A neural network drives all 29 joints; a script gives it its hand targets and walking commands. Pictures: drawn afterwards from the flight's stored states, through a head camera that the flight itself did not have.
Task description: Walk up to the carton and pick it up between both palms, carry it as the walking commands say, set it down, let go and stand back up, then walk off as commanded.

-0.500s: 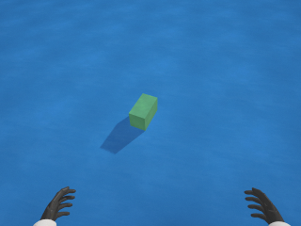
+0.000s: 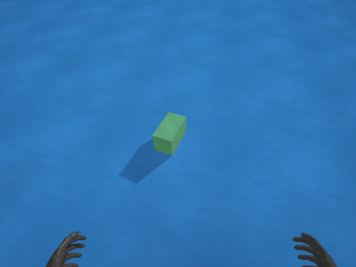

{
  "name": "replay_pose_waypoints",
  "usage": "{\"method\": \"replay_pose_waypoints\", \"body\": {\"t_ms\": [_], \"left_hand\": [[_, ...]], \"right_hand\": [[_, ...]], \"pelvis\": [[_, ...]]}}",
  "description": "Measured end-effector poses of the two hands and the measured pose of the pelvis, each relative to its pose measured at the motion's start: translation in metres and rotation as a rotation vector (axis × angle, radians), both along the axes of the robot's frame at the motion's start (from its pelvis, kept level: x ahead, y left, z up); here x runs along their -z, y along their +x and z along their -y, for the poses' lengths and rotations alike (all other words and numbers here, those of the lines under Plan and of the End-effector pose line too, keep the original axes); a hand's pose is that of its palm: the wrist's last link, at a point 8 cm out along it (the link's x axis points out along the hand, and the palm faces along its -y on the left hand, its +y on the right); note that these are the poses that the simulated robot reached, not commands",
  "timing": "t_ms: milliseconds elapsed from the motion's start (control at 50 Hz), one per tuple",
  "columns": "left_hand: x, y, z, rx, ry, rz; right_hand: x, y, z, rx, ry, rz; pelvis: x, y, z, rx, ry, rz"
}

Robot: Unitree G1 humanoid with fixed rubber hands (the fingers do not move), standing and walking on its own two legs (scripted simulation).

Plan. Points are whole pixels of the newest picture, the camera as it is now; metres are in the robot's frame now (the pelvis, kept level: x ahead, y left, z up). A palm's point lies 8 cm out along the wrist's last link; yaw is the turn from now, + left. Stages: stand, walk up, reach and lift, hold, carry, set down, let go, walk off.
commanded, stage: stand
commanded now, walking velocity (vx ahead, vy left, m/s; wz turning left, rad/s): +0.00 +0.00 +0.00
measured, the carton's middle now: (170, 133) +1.12 +0.10 -0.69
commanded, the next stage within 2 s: walk up in 0.84 s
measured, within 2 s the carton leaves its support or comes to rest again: neither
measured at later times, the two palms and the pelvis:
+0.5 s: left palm out of the picture +0.13 +0.30 -0.08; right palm out of the picture +0.13 -0.30 -0.08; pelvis +0.00 +0.00 +0.01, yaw +0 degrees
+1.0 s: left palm out of the picture +0.10 +0.31 -0.09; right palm out of the picture +0.10 -0.31 -0.09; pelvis +0.00 +0.00 +0.01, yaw +0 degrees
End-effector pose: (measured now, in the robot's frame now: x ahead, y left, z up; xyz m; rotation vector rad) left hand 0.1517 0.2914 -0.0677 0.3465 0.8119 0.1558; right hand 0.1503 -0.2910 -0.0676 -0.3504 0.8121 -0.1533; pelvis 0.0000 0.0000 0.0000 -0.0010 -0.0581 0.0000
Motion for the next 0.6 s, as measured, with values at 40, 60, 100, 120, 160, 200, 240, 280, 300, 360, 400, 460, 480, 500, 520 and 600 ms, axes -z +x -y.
{"method": "replay_pose_waypoints", "body": {"t_ms": [40, 60, 100, 120, 160, 200, 240, 280, 300, 360, 400, 460, 480, 500, 520, 600], "left_hand": [[0.001, -0.001, -0.001, -0.002, 0.002, -0.008], [0.001, -0.002, -0.001, -0.004, 0.002, -0.012], [0.001, -0.004, -0.002, -0.006, 0.004, -0.02], [0.002, -0.005, -0.002, -0.007, 0.004, -0.024], [0.002, -0.006, -0.003, -0.01, 0.006, -0.032], [0.003, -0.008, -0.004, -0.013, 0.007, -0.041], [0.004, -0.01, -0.005, -0.017, 0.008, -0.05], [0.005, -0.012, -0.006, -0.021, 0.009, -0.059], [0.005, -0.014, -0.006, -0.022, 0.01, -0.064], [0.006, -0.017, -0.007, -0.028, 0.011, -0.078], [0.007, -0.019, -0.008, -0.032, 0.012, -0.088], [0.009, -0.023, -0.009, -0.039, 0.013, -0.103], [0.009, -0.024, -0.009, -0.041, 0.013, -0.108], [0.01, -0.025, -0.01, -0.043, 0.013, -0.113], [0.01, -0.026, -0.01, -0.045, 0.013, -0.118], [0.012, -0.031, -0.011, -0.054, 0.014, -0.137]], "right_hand": [[0.001, -0.002, 0.001, 0.003, -0.001, -0.008], [0.001, -0.002, 0.001, 0.004, -0.002, -0.012], [0.002, -0.004, 0.002, 0.007, -0.003, -0.02], [0.002, -0.005, 0.002, 0.008, -0.004, -0.025], [0.003, -0.007, 0.003, 0.011, -0.005, -0.033], [0.003, -0.009, 0.004, 0.014, -0.006, -0.042], [0.004, -0.011, 0.005, 0.018, -0.007, -0.051], [0.005, -0.013, 0.006, 0.022, -0.008, -0.061], [0.005, -0.014, 0.006, 0.023, -0.009, -0.066], [0.007, -0.017, 0.007, 0.029, -0.01, -0.08], [0.008, -0.02, 0.008, 0.033, -0.011, -0.09], [0.009, -0.023, 0.009, 0.039, -0.012, -0.105], [0.009, -0.024, 0.01, 0.041, -0.012, -0.11], [0.01, -0.025, 0.01, 0.043, -0.012, -0.115], [0.01, -0.026, 0.01, 0.045, -0.012, -0.119], [0.012, -0.03, 0.012, 0.053, -0.013, -0.138]], "pelvis": [[-0.001, 0.0, 0.0, 0.0, 0.0, 0.0], [-0.001, 0.0, 0.0, 0.0, 0.0, 0.001], [-0.002, 0.0, 0.0, 0.0, 0.0, 0.001], [-0.002, 0.0, 0.0, -0.001, 0.0, 0.001], [-0.002, -0.001, 0.0, -0.001, 0.0, 0.001], [-0.003, -0.001, 0.0, -0.001, 0.0, 0.001], [-0.004, -0.001, 0.0, -0.001, 0.0, 0.002], [-0.004, -0.001, 0.0, -0.001, 0.0, 0.002], [-0.004, -0.001, 0.0, -0.001, 0.0, 0.002], [-0.005, -0.002, 0.0, -0.002, 0.0, 0.002], [-0.006, -0.002, 0.0, -0.002, 0.0, 0.002], [-0.006, -0.002, 0.0, -0.002, 0.0, 0.002], [-0.006, -0.002, 0.0, -0.002, 0.0, 0.002], [-0.007, -0.003, 0.0, -0.002, 0.0, 0.002], [-0.007, -0.003, 0.0, -0.002, 0.0, 0.002], [-0.008, -0.003, 0.0, -0.002, 0.0, 0.002]]}}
